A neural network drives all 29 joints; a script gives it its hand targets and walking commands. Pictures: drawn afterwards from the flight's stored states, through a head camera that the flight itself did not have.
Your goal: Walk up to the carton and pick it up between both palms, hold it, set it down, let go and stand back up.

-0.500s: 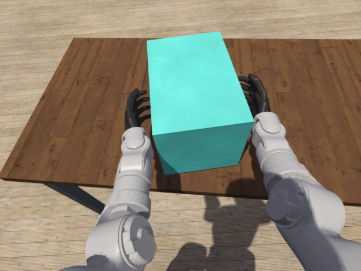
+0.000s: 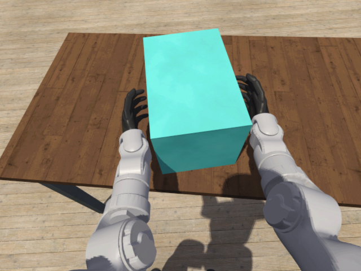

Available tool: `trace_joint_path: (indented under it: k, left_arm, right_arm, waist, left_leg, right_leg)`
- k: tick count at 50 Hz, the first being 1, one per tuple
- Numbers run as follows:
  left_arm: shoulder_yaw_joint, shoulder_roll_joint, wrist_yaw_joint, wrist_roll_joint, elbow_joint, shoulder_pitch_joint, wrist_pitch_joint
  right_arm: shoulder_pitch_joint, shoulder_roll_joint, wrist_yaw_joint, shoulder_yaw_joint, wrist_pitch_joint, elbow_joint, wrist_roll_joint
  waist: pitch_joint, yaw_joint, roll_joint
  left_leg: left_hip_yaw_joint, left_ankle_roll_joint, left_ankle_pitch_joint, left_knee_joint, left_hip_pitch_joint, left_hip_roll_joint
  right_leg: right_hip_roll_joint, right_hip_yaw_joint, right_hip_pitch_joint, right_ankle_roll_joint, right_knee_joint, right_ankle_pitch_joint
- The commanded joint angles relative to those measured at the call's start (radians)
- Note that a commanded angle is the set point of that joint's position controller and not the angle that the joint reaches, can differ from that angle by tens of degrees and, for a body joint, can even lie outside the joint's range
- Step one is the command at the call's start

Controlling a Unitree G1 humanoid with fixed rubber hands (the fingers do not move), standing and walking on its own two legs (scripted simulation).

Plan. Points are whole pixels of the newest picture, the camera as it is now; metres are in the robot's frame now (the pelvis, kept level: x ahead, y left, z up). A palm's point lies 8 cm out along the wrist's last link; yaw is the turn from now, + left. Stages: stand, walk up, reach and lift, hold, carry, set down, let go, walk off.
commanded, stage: set down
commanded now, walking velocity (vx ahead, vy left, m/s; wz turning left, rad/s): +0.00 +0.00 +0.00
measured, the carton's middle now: (189, 102) +0.52 +0.06 +0.01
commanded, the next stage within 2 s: none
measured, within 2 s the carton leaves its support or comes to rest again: neither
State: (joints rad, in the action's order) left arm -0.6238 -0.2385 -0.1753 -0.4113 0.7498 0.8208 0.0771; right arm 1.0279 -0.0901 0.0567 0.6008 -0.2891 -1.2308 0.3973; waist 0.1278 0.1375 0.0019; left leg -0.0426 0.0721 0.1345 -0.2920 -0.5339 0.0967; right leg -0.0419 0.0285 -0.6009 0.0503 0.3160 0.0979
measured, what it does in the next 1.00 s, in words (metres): stands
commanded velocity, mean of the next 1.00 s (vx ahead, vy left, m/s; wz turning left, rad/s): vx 0.00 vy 0.00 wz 0.00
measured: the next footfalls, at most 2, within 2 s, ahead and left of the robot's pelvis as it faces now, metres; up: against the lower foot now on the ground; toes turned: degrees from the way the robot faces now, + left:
none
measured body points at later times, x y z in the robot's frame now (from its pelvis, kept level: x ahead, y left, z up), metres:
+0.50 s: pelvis +0.01 +0.00 +0.00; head +0.12 +0.00 +0.44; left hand +0.43 +0.18 +0.04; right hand +0.50 -0.10 +0.05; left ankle -0.03 +0.17 -0.74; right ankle +0.00 -0.08 -0.74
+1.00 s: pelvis +0.00 +0.00 +0.00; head +0.12 +0.00 +0.43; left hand +0.43 +0.18 +0.04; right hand +0.50 -0.10 +0.05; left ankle -0.03 +0.17 -0.74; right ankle +0.00 -0.08 -0.74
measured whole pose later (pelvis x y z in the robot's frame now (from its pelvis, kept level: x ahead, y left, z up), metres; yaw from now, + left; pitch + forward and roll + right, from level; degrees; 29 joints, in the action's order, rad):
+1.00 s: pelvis +0.00 +0.00 +0.00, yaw -1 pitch +23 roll +0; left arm -0.50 -0.16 -0.22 -0.33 0.83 0.83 0.05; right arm 1.02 -0.14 0.07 0.42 -0.23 -1.22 0.26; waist 0.14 0.14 0.02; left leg -0.06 0.07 0.14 -0.31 -0.55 0.10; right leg -0.05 0.02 -0.62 0.05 0.32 0.09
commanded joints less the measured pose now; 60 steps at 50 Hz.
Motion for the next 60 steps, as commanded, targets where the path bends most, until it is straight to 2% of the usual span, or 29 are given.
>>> trace_joint_path:
  k: [1,4,7,8,12,15,17,21,24,27,28,29,30,33,36,37,38,40,43,46,48,50,52,53,54,56,57,59,60]
  left_arm:
    - [0.229,-0.301,0.081,-0.035,-0.009,0.459,0.015]
    - [0.243,-0.318,0.079,-0.016,-0.031,0.465,0.015]
    - [0.218,-0.293,0.083,-0.04,-0.001,0.457,0.007]
    - [0.225,-0.286,0.081,-0.041,-0.037,0.45,0.013]
    - [0.194,-0.265,0.082,-0.037,-0.007,0.429,0.006]
    - [0.213,-0.288,0.076,-0.038,-0.003,0.444,0.002]
    - [0.194,-0.286,0.076,-0.051,-0.008,0.412,0.006]
    - [0.214,-0.234,0.066,-0.04,-0.031,0.395,0.004]
    - [0.186,-0.249,0.072,-0.056,-0.02,0.397,0.019]
    - [0.208,-0.271,0.076,-0.059,0.001,0.396,0.01]
    - [0.188,-0.292,0.078,-0.072,-0.003,0.396,0.014]
    - [0.197,-0.28,0.074,-0.073,-0.017,0.389,0.013]
    - [0.192,-0.237,0.068,-0.065,-0.015,0.387,0.012]
    - [0.198,-0.313,0.062,-0.077,-0.03,0.395,0.014]
    - [0.199,-0.234,0.058,-0.07,-0.037,0.38,0.004]
    - [0.167,-0.251,0.065,-0.095,-0.005,0.385,0.012]
    - [0.21,-0.208,0.05,-0.048,-0.048,0.383,0.002]
    - [0.163,-0.187,0.05,-0.066,0.001,0.392,-0.001]
    - [0.19,-0.121,0.033,-0.023,-0.039,0.364,-0.002]
    - [0.179,-0.037,0.013,0.014,-0.017,0.392,0.001]
    - [0.217,0.138,-0.035,0.088,-0.069,0.391,0.013]
    - [0.297,0.103,-0.067,0.19,-0.074,0.425,0.013]
    - [0.313,0.17,-0.087,0.232,-0.027,0.399,0.02]
    - [0.301,0.221,-0.081,0.254,0.037,0.427,0.043]
    - [0.286,0.256,-0.08,0.25,0.054,0.407,0.053]
    - [0.335,0.253,-0.091,0.295,-0.013,0.39,0.071]
    - [0.353,0.267,-0.09,0.326,0.052,0.463,0.083]
    - [0.342,0.284,-0.083,0.329,0.018,0.393,0.089]
    - [0.356,0.274,-0.083,0.328,0.061,0.37,0.075]
  right_arm:
    - [0.426,0.406,0.123,-0.195,-0.003,-0.019,0.073]
    - [0.437,0.399,0.127,-0.155,-0.003,-0.008,0.088]
    - [0.412,0.408,0.129,-0.156,0.005,-0.008,0.091]
    - [0.4,0.407,0.132,-0.175,0.008,-0.024,0.068]
    - [0.4,0.374,0.125,-0.17,0.011,-0.008,0.074]
    - [0.417,0.36,0.125,-0.144,0.008,-0.014,0.074]
    - [0.39,0.384,0.128,-0.16,0.002,-0.036,0.074]
    - [0.389,0.322,0.116,-0.165,-0.008,0.021,0.046]
    - [0.395,0.362,0.113,-0.168,-0.004,0.04,0.076]
    - [0.394,0.355,0.121,-0.159,0.002,0.044,0.084]
    - [0.393,0.389,0.126,-0.146,0.008,0.019,0.095]
    - [0.37,0.364,0.124,-0.143,0.004,0.022,0.099]
    - [0.372,0.318,0.121,-0.162,0.001,0.025,0.073]
    - [0.37,0.383,0.12,-0.144,0.01,0.004,0.091]
    - [0.353,0.331,0.124,-0.139,0.01,0.038,0.086]
    - [0.353,0.374,0.123,-0.129,0.022,0.017,0.109]
    - [0.355,0.26,0.125,-0.135,0.02,0.043,0.078]
    - [0.366,0.289,0.116,-0.139,0.03,0.054,0.087]
    - [0.356,0.156,0.096,-0.15,0.017,0.069,0.038]
    - [0.401,0.1,0.068,-0.194,0.035,0.083,-0.013]
    - [0.421,-0.125,0.036,-0.27,0.026,0.139,-0.147]
    - [0.473,-0.141,0.012,-0.377,0.038,0.109,-0.287]
    - [0.47,-0.176,-0.012,-0.474,0.03,0.104,-0.391]
    - [0.487,-0.155,-0.028,-0.483,0.024,0.109,-0.413]
    - [0.476,-0.183,-0.036,-0.517,0.03,0.093,-0.433]
    - [0.484,-0.232,-0.048,-0.564,0.015,0.16,-0.501]
    - [0.562,-0.239,-0.049,-0.546,0.028,0.11,-0.503]
    - [0.482,-0.29,-0.05,-0.568,0.02,0.152,-0.519]
    - [0.475,-0.304,-0.051,-0.562,0.023,0.111,-0.519]
  waist:
    - [0.652,0.02,0.125]
    - [0.674,-0.01,0.117]
    - [0.641,-0.001,0.133]
    - [0.663,0.015,0.091]
    - [0.603,0.006,0.156]
    - [0.575,-0.007,0.106]
    - [0.572,0.022,0.119]
    - [0.608,0.009,0.106]
    - [0.565,0.006,0.163]
    - [0.582,-0.005,0.122]
    - [0.559,0.016,0.101]
    - [0.6,-0.004,0.092]
    - [0.618,0.02,0.076]
    - [0.575,-0.018,0.092]
    - [0.626,0.005,0.075]
    - [0.593,0.01,0.117]
    - [0.656,0.002,0.075]
    - [0.592,0.016,0.118]
    - [0.63,0.009,0.1]
    - [0.607,0.003,0.169]
    - [0.723,0.024,0.116]
    - [0.752,0.037,0.095]
    - [0.766,0.037,0.142]
    - [0.761,0.059,0.167]
    - [0.776,0.085,0.172]
    - [0.897,0.071,0.111]
    - [0.852,0.044,0.15]
    - [0.928,0.075,0.132]
    - [0.878,0.052,0.145]
  left_leg:
    - [-0.117,-0.078,-0.315,-0.035,0.084,-0.075]
    - [-0.112,-0.081,-0.305,-0.034,0.127,-0.076]
    - [-0.111,-0.079,-0.319,-0.039,0.132,-0.082]
    - [-0.117,-0.073,-0.344,-0.038,0.146,-0.075]
    - [-0.117,-0.087,-0.322,-0.031,0.119,-0.079]
    - [-0.112,-0.071,-0.354,-0.052,0.17,-0.071]
    - [-0.115,-0.07,-0.399,-0.057,0.159,-0.069]
    - [-0.123,-0.077,-0.375,-0.047,0.13,-0.08]
    - [-0.119,-0.079,-0.319,-0.022,0.048,-0.082]
    - [-0.121,-0.074,-0.354,-0.018,0.071,-0.07]
    - [-0.121,-0.078,-0.342,-0.038,0.077,-0.072]
    - [-0.111,-0.072,-0.396,-0.044,0.128,-0.074]
    - [-0.111,-0.069,-0.433,-0.061,0.136,-0.072]
    - [-0.101,-0.065,-0.424,-0.059,0.176,-0.069]
    - [-0.101,-0.071,-0.47,-0.069,0.253,-0.074]
    - [-0.104,-0.079,-0.424,-0.068,0.194,-0.072]
    - [-0.113,-0.061,-0.454,-0.071,0.22,-0.076]
    - [-0.11,-0.076,-0.383,-0.058,0.159,-0.074]
    - [-0.106,-0.062,-0.464,-0.069,0.174,-0.065]
    - [-0.105,-0.082,-0.39,-0.048,0.08,-0.081]
    - [-0.121,-0.055,-0.423,-0.059,0.016,-0.083]
    - [-0.101,-0.045,-0.454,-0.098,0.021,-0.075]
    - [-0.103,-0.036,-0.374,-0.099,-0.111,-0.076]
    - [-0.117,-0.039,-0.254,-0.092,-0.299,-0.085]
    - [-0.111,-0.044,-0.264,-0.092,-0.29,-0.088]
    - [-0.097,-0.016,-0.356,-0.131,-0.246,-0.089]
    - [-0.105,-0.012,-0.272,-0.122,-0.328,-0.084]
    - [-0.091,-0.017,-0.309,-0.128,-0.264,-0.077]
    - [-0.079,-0.002,-0.279,-0.132,-0.306,-0.073]
  right_leg:
    - [0.035,0.027,0.656,-0.053,0.119,-0.513]
    - [0.032,0.04,0.615,-0.063,0.111,-0.472]
    - [0.026,0.028,0.607,-0.062,0.096,-0.455]
    - [0.026,0.041,0.61,-0.06,0.106,-0.458]
    - [0.027,0.033,0.617,-0.066,0.1,-0.472]
    - [0.018,0.034,0.566,-0.049,0.084,-0.404]
    - [0.022,0.041,0.577,-0.049,0.094,-0.471]
    - [0.025,0.033,0.628,-0.06,0.101,-0.497]
    - [0.025,0.02,0.682,-0.063,0.112,-0.553]
    - [0.026,0.02,0.64,-0.053,0.111,-0.547]
    - [0.031,0.017,0.62,-0.047,0.109,-0.498]
    - [0.023,0.033,0.615,-0.052,0.101,-0.512]
    - [0.028,0.028,0.618,-0.048,0.114,-0.527]
    - [0.011,0.04,0.52,-0.05,0.077,-0.415]
    - [0.013,0.039,0.503,-0.051,0.069,-0.398]
    - [0.012,0.037,0.518,-0.054,0.075,-0.385]
    - [0.009,0.036,0.556,-0.045,0.086,-0.425]
    - [0.018,0.022,0.548,-0.045,0.077,-0.391]
    - [0.018,0.029,0.574,-0.041,0.1,-0.498]
    - [0.016,0.007,0.625,-0.06,0.104,-0.536]
    - [0.019,-0.022,0.732,-0.047,0.153,-0.691]
    - [0.003,-0.028,0.675,-0.037,0.155,-0.648]
    - [0.008,-0.052,0.754,-0.023,0.177,-0.721]
    - [0.031,-0.086,0.844,-0.021,0.203,-0.779]
    - [0.027,-0.09,0.868,-0.031,0.215,-0.754]
    - [0.008,-0.081,0.864,-0.033,0.227,-0.827]
    - [0.008,-0.086,0.824,-0.023,0.224,-0.772]
    - [0.005,-0.093,0.848,-0.032,0.227,-0.748]
    - [-0.001,-0.084,0.817,-0.019,0.211,-0.729]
